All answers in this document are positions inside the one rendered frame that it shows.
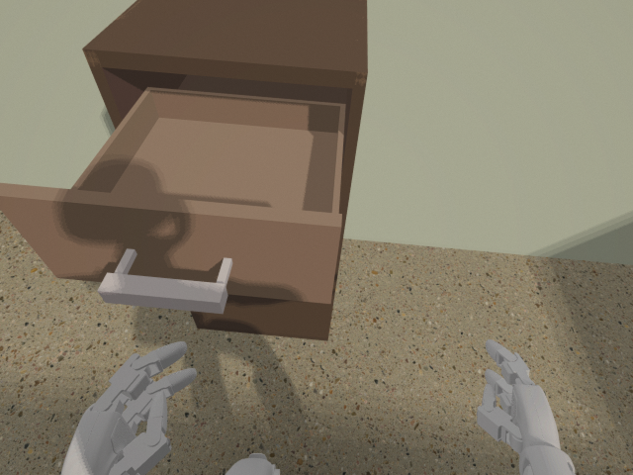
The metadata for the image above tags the robot left hand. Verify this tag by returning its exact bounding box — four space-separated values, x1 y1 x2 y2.
60 341 197 475

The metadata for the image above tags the handle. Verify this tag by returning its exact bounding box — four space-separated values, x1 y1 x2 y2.
97 248 232 314

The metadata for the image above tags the cabinet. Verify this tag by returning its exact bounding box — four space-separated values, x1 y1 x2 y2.
82 0 368 341

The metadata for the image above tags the robot right hand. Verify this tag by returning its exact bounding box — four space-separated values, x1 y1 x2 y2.
477 339 561 457

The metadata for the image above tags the robot left shin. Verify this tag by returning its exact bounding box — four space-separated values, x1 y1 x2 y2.
248 453 268 461

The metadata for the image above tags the robot right forearm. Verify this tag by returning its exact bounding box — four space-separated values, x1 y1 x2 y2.
519 445 576 475

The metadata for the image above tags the drawer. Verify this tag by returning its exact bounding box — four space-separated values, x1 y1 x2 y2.
0 87 346 304

